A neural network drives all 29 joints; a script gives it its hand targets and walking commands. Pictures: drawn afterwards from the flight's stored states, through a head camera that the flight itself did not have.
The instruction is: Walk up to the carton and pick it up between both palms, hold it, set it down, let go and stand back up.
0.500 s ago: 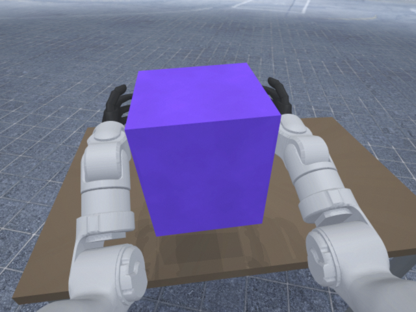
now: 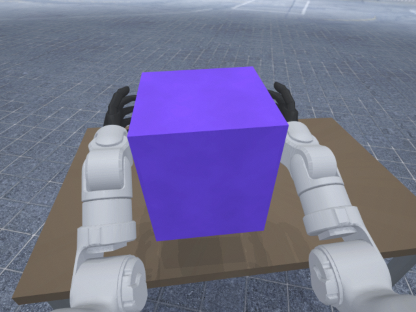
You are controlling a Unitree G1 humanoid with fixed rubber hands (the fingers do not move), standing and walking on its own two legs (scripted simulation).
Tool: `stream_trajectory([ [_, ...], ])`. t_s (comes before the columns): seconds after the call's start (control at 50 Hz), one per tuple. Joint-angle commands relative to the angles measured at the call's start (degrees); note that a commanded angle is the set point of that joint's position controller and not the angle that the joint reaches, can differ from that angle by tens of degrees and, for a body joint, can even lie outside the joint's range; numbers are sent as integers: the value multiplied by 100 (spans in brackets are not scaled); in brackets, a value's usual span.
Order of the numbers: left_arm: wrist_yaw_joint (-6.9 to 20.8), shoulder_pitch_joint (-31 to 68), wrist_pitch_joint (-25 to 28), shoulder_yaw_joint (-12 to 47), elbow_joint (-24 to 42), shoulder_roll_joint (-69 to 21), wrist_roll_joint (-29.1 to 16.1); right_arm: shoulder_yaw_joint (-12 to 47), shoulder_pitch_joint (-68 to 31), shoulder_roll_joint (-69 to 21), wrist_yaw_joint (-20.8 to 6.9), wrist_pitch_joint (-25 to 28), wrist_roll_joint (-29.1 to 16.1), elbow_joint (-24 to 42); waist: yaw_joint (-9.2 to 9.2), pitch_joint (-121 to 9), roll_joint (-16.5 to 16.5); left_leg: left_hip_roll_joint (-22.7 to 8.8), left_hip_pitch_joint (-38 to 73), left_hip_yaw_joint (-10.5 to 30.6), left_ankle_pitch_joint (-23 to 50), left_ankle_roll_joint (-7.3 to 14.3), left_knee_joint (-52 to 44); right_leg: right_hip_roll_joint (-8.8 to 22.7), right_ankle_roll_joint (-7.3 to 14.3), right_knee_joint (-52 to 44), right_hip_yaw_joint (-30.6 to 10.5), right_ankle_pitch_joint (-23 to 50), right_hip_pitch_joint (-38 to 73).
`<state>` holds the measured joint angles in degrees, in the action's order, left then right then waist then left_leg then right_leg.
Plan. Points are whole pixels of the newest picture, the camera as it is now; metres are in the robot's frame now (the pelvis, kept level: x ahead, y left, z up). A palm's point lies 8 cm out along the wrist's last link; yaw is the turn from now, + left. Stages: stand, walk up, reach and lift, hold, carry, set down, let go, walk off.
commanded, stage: hold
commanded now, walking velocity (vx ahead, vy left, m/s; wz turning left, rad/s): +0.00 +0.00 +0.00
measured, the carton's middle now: (204, 153) +0.35 +0.00 +0.18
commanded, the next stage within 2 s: none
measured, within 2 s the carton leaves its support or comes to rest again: neither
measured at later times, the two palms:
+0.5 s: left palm (111, 129) +0.35 +0.17 +0.24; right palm (279, 120) +0.36 -0.13 +0.25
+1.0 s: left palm (120, 129) +0.36 +0.15 +0.23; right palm (283, 126) +0.36 -0.15 +0.23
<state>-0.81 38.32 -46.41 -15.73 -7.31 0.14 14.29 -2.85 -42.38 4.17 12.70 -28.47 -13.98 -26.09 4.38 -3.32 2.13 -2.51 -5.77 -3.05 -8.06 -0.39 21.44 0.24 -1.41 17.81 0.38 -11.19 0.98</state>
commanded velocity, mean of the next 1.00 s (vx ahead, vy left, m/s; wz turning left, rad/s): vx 0.00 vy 0.00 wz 0.00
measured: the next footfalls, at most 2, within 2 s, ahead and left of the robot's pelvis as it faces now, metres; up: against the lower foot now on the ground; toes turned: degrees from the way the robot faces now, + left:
none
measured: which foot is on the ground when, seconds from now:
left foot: down 0.00-1.00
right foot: down 0.00-1.00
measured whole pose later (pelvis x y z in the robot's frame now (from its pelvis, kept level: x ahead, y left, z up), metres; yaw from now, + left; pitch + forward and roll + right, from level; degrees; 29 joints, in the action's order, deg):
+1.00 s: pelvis +0.01 +0.00 +0.00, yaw +0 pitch -7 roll -1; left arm -0.8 37.7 -46.7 -15.7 -6.5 -0.2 14.3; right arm -2.8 -41.4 4.0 12.8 -28.5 -14.1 -25.3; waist 4.4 -3.3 2.1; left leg -2.5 -5.8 -3.0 -8.8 -0.5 21.4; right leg 0.2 -1.4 17.8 0.4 -11.9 1.0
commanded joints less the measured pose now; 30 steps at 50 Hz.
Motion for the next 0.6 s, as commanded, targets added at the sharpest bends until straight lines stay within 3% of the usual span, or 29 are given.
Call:
stream_trajectory([
  [0.0,909,4637,323,2718,594,-3125,-902,2031,-5105,-3366,-597,238,-692,1286,163,-1821,-487,391,1108,111,549,-104,-391,-402,-47,-407,251,479,-484],
  [0.08,975,4751,358,2298,-100,-3036,-654,1644,-5135,-3261,-755,299,-348,567,85,-1313,-358,330,701,53,-523,29,-747,-326,17,-527,286,-540,-781],
  [0.14,1034,4907,417,2195,-409,-3015,-526,1288,-4926,-3148,-856,350,-102,-47,169,-1145,-427,262,509,36,-834,37,-885,-334,82,-488,315,-706,-785],
  [0.16,1062,4846,432,2178,-647,-3015,-526,1218,-4960,-3158,-862,372,-35,-120,184,-1076,-345,267,423,45,-977,58,-936,-330,76,-516,303,-780,-777],
  [0.22,1041,5065,571,2306,-666,-3111,-627,1037,-4989,-3138,-907,500,-5,-237,269,-1280,-561,206,331,113,-1031,15,-964,-367,99,-393,329,-597,-664],
  [0.38,889,5359,799,2488,-492,-3241,-901,1285,-5324,-3404,-888,707,-175,14,183,-1653,-501,276,581,151,-600,-19,-773,-391,79,-416,368,-408,-770],
  [0.44,846,5251,785,2623,-432,-3278,-953,1305,-5242,-3379,-844,700,-234,10,239,-1681,-540,302,741,161,-334,-87,-669,-396,72,-446,360,-255,-804],
  [0.48,833,5010,733,2556,-437,-3213,-887,1464,-5224,-3395,-810,674,-318,121,154,-1731,-429,349,858,120,-53,-84,-604,-407,38,-498,341,-90,-682],
  [0.58,797,4737,663,2827,40,-3305,-1019,1750,-4996,-3361,-675,577,-591,544,220,-1986,-492,377,1219,181,908,-202,-323,-494,-17,-408,333,704,-441],
])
